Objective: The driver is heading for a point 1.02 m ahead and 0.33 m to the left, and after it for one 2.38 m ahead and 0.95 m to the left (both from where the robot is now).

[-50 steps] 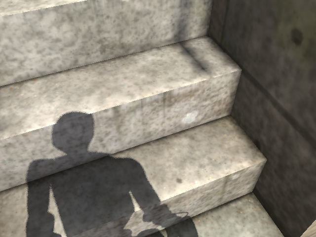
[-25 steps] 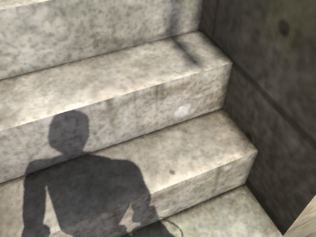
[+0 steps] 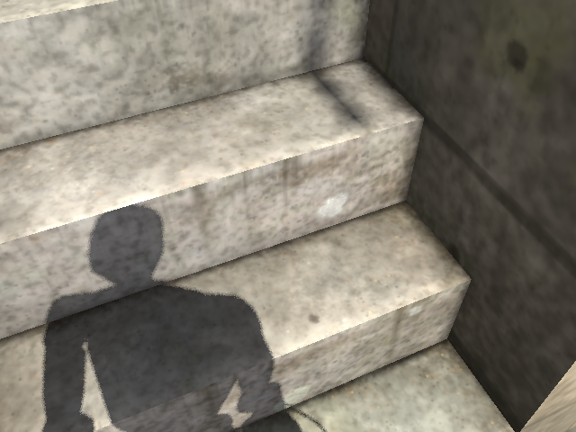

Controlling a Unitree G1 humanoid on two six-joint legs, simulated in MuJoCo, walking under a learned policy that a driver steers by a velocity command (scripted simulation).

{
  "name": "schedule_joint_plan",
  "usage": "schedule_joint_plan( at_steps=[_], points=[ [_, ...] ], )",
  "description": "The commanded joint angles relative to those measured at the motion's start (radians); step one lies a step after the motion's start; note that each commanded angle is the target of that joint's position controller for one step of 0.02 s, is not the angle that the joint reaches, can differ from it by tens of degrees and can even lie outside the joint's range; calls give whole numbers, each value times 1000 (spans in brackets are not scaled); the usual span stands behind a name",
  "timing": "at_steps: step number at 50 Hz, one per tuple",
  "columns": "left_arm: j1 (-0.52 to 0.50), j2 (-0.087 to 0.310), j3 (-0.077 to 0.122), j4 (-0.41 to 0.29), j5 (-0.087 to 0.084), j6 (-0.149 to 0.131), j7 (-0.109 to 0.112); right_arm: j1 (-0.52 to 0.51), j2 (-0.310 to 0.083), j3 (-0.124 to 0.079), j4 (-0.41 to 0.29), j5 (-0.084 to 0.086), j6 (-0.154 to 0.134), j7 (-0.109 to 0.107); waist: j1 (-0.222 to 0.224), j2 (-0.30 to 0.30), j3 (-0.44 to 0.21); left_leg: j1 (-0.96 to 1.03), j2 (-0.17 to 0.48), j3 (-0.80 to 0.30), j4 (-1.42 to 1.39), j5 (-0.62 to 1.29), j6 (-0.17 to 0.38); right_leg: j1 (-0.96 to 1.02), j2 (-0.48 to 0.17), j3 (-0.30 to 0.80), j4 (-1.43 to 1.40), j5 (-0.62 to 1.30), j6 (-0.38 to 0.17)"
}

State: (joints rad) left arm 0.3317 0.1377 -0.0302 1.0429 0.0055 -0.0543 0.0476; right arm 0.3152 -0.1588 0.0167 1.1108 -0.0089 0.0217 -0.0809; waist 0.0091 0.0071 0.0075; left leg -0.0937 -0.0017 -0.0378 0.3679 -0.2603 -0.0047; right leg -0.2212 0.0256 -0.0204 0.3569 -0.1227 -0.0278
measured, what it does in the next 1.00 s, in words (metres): stands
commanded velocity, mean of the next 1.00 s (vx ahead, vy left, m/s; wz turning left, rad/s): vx -0.02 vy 0.01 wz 0.00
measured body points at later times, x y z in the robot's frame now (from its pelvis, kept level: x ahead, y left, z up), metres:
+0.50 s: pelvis +0.01 +0.00 +0.00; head +0.01 +0.00 +0.45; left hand +0.00 +0.21 -0.16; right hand +0.00 -0.22 -0.16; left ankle -0.04 +0.13 -0.74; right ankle +0.04 -0.10 -0.74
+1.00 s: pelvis +0.01 +0.01 +0.00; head +0.01 +0.01 +0.45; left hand +0.00 +0.21 -0.16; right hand +0.00 -0.21 -0.16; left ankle -0.04 +0.13 -0.74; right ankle +0.04 -0.10 -0.74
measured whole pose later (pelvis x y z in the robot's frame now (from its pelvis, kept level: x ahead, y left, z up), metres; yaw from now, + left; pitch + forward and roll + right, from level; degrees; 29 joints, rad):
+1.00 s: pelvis +0.01 +0.01 +0.00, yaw +0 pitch -1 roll +0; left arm 0.34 0.11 -0.02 1.10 0.01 -0.05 0.05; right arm 0.32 -0.14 0.01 1.10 0.00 0.01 -0.07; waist 0.01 0.01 0.01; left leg -0.06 -0.01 -0.03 0.36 -0.28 0.01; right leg -0.20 0.02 0.00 0.37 -0.15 -0.01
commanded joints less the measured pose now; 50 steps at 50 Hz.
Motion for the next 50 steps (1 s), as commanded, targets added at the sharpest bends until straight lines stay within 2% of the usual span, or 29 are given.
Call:
schedule_joint_plan(
  at_steps=[1, 4, 5, 8, 50],
  points=[
    [67, 64, 14, -12, 0, -6, -1, 73, -72, -10, -6, 0, -4, -3, -1, -12, 65, -73, 92, -81, -79, 72, 56, 16, -109, 117, -81, -17, 13],
    [70, 59, 16, -6, -1, -7, -1, 72, -73, -12, -4, 1, -5, -4, -1, -13, 66, -71, 95, -81, -82, 80, 57, 23, -109, 115, -77, 1, 13],
    [75, 53, 14, -2, 0, -6, 1, 68, -78, -14, -7, 4, -8, 6, 2, -16, 68, -84, 90, -79, -75, 82, 51, 34, -103, 117, -69, 5, 13],
    [78, 52, 14, 2, 1, -4, 5, 65, -70, -13, -8, 4, -12, 11, 2, -12, 64, -84, 90, -78, -78, 84, 48, 38, -105, 116, -64, 17, 9],
    [78, 34, 22, 41, 0, -3, 8, 68, -53, -17, -23, 4, -19, 7, 5, -6, 69, -71, 95, -76, -80, 115, 52, 50, -103, 116, -44, 63, 13]
  ],
)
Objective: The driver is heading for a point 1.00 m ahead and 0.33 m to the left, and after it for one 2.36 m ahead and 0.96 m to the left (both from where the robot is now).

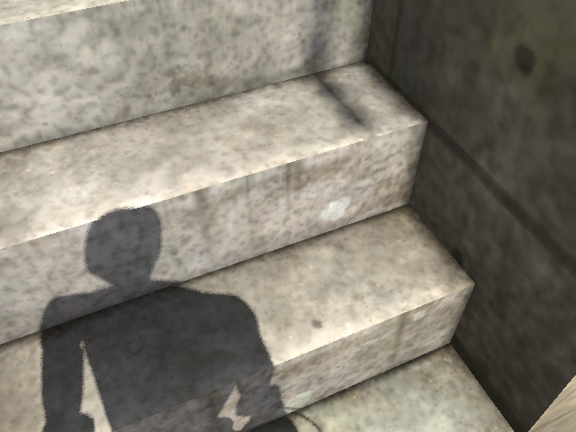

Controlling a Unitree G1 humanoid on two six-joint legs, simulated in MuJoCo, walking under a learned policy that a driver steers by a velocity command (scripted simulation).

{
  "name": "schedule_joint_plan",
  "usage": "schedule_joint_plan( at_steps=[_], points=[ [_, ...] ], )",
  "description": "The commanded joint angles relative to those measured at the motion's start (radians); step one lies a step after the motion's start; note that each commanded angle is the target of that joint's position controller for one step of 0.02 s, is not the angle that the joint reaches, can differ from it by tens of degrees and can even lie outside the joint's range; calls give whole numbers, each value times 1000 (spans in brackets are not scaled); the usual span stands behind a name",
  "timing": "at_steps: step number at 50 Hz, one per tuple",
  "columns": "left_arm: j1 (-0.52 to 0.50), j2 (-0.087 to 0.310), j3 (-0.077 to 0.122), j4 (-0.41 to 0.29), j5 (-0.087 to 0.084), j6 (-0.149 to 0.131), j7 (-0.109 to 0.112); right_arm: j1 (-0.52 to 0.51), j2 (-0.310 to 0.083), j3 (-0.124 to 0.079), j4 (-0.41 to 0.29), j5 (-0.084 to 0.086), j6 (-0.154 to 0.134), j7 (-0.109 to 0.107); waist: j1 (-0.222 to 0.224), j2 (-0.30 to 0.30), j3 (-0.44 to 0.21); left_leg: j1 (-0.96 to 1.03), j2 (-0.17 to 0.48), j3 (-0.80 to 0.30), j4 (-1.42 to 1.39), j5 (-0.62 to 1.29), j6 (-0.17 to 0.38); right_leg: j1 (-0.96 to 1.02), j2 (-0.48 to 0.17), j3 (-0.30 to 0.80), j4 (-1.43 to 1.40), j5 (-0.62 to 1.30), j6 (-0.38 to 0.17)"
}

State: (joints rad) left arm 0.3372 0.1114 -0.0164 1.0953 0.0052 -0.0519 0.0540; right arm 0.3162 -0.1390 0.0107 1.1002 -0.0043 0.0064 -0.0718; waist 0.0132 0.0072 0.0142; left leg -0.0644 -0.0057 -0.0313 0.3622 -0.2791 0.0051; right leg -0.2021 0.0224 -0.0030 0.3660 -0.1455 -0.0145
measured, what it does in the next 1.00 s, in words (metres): stands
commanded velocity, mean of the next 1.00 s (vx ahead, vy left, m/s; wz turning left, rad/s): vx -0.02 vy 0.01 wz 0.00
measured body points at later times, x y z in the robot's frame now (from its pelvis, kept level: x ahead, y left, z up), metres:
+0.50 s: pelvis +0.00 +0.00 +0.00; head +0.00 +0.00 +0.45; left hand -0.01 +0.21 -0.16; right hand -0.01 -0.22 -0.16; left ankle -0.05 +0.12 -0.74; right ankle +0.03 -0.11 -0.74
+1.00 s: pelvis +0.00 +0.00 +0.00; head +0.00 +0.01 +0.45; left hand -0.01 +0.21 -0.16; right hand -0.01 -0.21 -0.16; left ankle -0.05 +0.12 -0.74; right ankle +0.03 -0.11 -0.74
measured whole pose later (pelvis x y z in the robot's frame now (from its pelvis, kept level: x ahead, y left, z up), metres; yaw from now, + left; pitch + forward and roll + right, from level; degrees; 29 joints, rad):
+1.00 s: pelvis +0.00 +0.00 +0.00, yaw +0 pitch -1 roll +0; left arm 0.34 0.11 -0.02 1.10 0.01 -0.05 0.05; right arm 0.32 -0.14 0.01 1.09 0.00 0.00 -0.07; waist 0.01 0.01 0.02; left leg -0.06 -0.01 -0.03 0.36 -0.28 0.01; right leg -0.20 0.02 0.01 0.37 -0.15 -0.01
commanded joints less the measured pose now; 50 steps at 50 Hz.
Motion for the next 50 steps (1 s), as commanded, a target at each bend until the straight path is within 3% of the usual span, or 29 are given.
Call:
schedule_joint_plan(
  at_steps=[1, 50],
  points=[
    [72, 61, 9, -11, 0, -5, 1, 68, -73, -11, -13, 0, -4, -2, 0, -6, 63, -100, 99, -82, -75, 133, 42, 31, -100, 98, -53, 86, 0],
    [73, 59, 8, -6, 0, -6, -1, 76, -69, -13, -23, 0, -7, 0, 0, -7, 65, -98, 100, -81, -74, 138, 46, 26, -101, 100, -47, 88, 4]
  ],
)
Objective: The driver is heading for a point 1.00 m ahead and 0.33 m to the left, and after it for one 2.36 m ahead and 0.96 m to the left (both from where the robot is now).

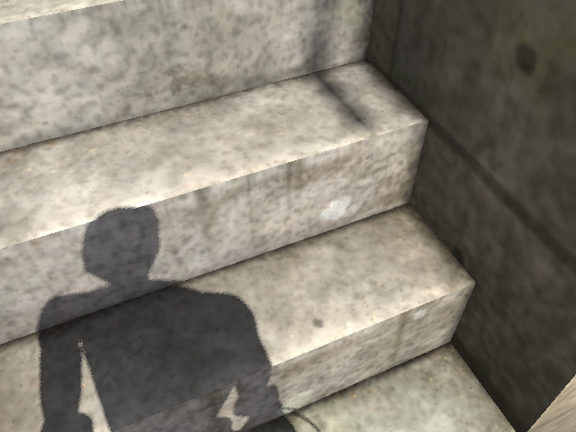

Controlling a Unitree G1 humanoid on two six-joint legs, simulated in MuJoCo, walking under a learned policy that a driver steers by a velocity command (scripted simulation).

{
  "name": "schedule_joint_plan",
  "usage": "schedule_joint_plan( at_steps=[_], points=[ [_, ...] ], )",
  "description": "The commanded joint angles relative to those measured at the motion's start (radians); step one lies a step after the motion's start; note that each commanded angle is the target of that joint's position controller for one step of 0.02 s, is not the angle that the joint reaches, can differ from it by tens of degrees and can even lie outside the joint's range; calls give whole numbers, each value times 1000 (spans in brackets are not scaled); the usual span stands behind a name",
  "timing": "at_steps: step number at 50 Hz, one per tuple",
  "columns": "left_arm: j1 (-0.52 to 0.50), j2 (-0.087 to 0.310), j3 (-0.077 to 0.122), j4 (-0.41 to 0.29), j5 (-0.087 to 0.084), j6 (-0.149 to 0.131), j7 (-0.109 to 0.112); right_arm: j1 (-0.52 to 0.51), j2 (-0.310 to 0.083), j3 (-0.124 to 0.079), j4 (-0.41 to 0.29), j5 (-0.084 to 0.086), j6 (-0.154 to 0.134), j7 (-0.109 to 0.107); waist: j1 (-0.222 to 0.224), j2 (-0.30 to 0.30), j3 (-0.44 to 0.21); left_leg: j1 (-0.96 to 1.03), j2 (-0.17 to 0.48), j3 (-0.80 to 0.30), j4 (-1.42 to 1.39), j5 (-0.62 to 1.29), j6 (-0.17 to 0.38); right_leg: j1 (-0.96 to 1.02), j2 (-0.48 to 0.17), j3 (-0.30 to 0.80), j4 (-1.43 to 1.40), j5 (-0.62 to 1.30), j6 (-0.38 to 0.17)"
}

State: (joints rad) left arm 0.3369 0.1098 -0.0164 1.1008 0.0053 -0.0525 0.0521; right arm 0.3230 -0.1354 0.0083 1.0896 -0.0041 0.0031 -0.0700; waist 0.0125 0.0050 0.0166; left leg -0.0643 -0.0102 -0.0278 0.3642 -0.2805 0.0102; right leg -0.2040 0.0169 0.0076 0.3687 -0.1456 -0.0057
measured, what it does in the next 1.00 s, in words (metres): stands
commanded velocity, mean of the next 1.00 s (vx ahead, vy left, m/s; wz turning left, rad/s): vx -0.02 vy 0.01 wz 0.00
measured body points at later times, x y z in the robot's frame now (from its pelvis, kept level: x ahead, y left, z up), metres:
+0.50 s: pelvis +0.00 +0.00 +0.00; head +0.00 +0.00 +0.45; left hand -0.02 +0.21 -0.16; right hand -0.01 -0.22 -0.16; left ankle -0.05 +0.12 -0.74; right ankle +0.03 -0.12 -0.74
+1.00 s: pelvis +0.00 +0.00 +0.00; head +0.00 +0.00 +0.45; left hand -0.02 +0.21 -0.16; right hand -0.01 -0.22 -0.16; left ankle -0.05 +0.12 -0.74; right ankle +0.03 -0.12 -0.74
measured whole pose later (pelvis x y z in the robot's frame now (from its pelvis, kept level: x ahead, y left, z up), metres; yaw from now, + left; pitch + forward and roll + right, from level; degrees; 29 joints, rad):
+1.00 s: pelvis +0.00 +0.00 +0.00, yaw +0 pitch -1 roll +0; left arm 0.34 0.11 -0.02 1.10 0.01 -0.05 0.05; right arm 0.32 -0.14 0.01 1.08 0.00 0.00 -0.07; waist 0.01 0.00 0.02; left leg -0.07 -0.01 -0.03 0.37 -0.28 0.01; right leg -0.21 0.01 0.01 0.37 -0.15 0.00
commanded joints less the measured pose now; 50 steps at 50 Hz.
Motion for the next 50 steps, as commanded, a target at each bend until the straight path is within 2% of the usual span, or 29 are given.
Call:
schedule_joint_plan(
  at_steps=[1, 50],
  points=[
    [74, 60, 8, -11, 0, -5, 1, 69, -73, -11, -13, 0, -4, -2, 0, -5, 63, -98, 104, -84, -76, 139, 41, 28, -95, 90, -50, 88, -5],
    [75, 61, 8, -14, 0, -4, 0, 71, -74, -11, -18, 0, -5, -1, 0, -5, 64, -97, 105, -82, -73, 139, 43, 22, -95, 91, -47, 87, -1]
  ],
)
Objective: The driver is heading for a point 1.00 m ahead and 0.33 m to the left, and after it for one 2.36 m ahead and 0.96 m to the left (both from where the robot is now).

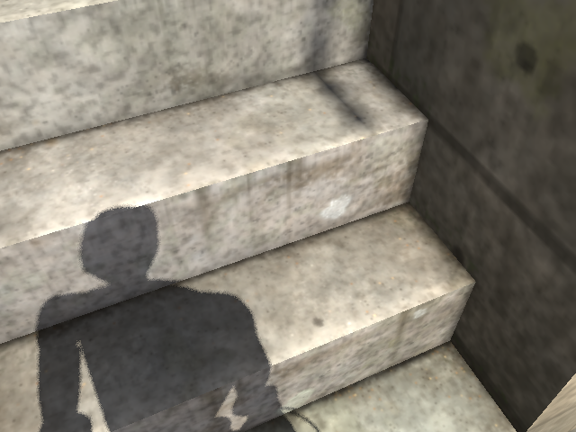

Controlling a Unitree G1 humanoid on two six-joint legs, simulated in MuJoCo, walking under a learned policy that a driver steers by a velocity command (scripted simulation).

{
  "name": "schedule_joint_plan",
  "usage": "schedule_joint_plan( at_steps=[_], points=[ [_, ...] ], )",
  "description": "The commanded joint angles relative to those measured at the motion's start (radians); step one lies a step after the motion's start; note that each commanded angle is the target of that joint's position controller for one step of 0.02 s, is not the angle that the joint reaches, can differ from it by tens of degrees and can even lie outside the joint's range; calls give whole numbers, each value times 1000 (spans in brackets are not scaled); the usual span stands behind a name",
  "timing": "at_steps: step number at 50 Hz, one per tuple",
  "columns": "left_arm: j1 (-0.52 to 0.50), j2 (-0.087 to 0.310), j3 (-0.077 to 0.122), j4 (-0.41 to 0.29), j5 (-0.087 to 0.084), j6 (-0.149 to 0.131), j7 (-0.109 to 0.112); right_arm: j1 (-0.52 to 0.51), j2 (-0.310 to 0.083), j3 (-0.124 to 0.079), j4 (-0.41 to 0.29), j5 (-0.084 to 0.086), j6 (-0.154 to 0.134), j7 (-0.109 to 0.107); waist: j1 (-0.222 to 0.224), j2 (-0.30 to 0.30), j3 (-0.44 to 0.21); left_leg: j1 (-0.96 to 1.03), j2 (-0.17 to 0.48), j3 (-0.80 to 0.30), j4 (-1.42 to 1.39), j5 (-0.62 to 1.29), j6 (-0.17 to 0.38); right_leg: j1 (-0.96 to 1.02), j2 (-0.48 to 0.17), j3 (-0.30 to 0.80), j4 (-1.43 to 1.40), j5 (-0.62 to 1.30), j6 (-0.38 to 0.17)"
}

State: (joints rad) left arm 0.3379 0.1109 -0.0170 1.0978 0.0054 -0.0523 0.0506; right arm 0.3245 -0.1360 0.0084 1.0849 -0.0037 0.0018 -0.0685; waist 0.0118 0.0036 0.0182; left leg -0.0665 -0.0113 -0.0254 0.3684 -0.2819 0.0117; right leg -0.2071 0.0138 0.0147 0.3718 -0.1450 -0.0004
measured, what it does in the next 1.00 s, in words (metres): stands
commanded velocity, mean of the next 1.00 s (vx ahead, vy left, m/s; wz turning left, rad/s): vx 0.07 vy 0.02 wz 0.00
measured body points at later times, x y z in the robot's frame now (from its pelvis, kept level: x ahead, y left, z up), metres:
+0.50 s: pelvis +0.01 +0.01 +0.00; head +0.01 +0.01 +0.45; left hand +0.03 +0.22 -0.15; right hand +0.01 -0.21 -0.15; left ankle -0.05 +0.11 -0.74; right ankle +0.03 -0.12 -0.74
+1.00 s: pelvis +0.00 +0.01 +0.00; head +0.00 +0.01 +0.45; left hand +0.03 +0.23 -0.15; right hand +0.05 -0.23 -0.15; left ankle -0.05 +0.11 -0.74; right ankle +0.04 -0.12 -0.74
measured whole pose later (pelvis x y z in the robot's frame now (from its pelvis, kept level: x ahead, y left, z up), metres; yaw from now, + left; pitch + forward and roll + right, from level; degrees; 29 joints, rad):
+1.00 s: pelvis +0.00 +0.01 +0.00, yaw +0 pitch -1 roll +0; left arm 0.25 0.17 -0.02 1.07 0.00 -0.07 0.02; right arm 0.23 -0.18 0.01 1.05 -0.01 -0.03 -0.03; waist 0.00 0.00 0.02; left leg -0.04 -0.02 -0.03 0.31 -0.25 0.02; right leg -0.18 0.00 0.02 0.32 -0.12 0.01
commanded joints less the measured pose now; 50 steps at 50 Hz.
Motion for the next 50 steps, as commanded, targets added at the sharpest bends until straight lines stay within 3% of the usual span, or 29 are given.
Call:
schedule_joint_plan(
  at_steps=[1, 17, 18, 19, 20, 21, 23, 25, 29, 35, 50],
  points=[
    [74, 60, 8, -11, 0, -5, 1, 69, -74, -11, -13, 0, -4, -2, 0, -4, 62, -95, 106, -85, -77, 140, 42, 25, -92, 84, -50, 86, -7],
    [75, 61, 8, -12, 0, -5, 1, 70, -74, -11, -14, 0, -4, -2, 0, -4, 62, -96, 106, -84, -77, 139, 42, 23, -92, 85, -49, 85, -6],
    [0, 75, 15, -77, 2, -2, -1, 82, -75, -14, -18, 8, 3, -6, 3, -16, -16, -67, 15, -43, -86, -181, 72, -7, -96, 130, -157, -327, -33],
    [-66, 120, 26, -96, 0, 5, -2, 61, -57, -8, -39, -7, 3, -7, -22, -80, 90, -71, 10, -40, -90, -176, 76, -116, -111, 162, -230, -414, -37],
    [-109, 86, 15, -112, -3, 1, -4, 51, -35, 2, -44, -17, 1, -7, -37, -78, 121, -45, 41, -65, -132, -47, 77, -149, -117, 155, -252, -330, -31],
    [-93, 57, 10, -102, -10, -7, -8, 51, -44, 2, -46, -18, -15, -3, -29, -51, 110, -23, 75, -95, -162, 54, 75, -102, -97, 116, -218, -150, -20],
    [-14, 57, 14, -76, -7, -23, -8, 50, -83, -5, -36, -9, -53, 5, 6, 33, 30, -37, 106, -104, -156, 231, 61, 63, -96, 75, -124, 138, -27],
    [-14, 81, 18, -79, -6, -17, -3, 47, -89, -6, -33, 6, -70, 12, 10, 15, -14, -29, 111, -95, -141, 316, 56, 119, -106, 73, -88, 231, -39],
    [-26, 92, 16, -75, -9, -20, -12, 19, -100, -5, -46, -4, -52, 18, 5, -3, -2, -25, 123, -91, -122, 377, 49, 96, -104, 56, -64, 234, -28],
    [-61, 114, 13, -78, -8, -22, -17, -14, -117, -6, -53, -3, -42, 20, -4, 11, 5, -26, 130, -94, -112, 385, 45, 81, -110, 60, -55, 236, -17],
    [-46, 126, 5, -50, -5, -22, -29, -55, -136, -12, -53, -5, -33, 35, -9, 5, 20, -56, 126, -95, -114, 206, 39, 65, -107, 73, -71, 162, -3]
  ],
)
